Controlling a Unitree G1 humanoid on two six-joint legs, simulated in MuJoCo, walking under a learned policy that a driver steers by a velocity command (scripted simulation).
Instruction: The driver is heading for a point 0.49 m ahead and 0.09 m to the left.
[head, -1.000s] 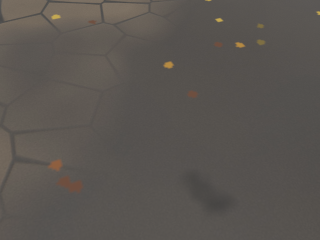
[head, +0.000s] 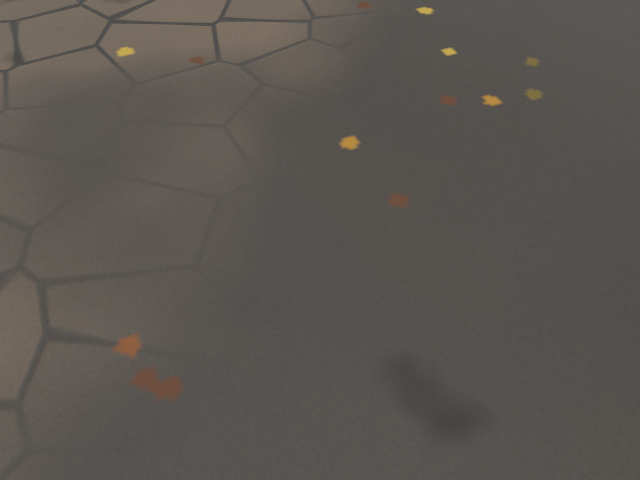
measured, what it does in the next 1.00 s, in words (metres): walks ahead: left foot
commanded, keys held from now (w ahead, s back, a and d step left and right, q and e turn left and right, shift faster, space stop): w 0.36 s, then w+q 0.28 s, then q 0.06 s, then no key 0.30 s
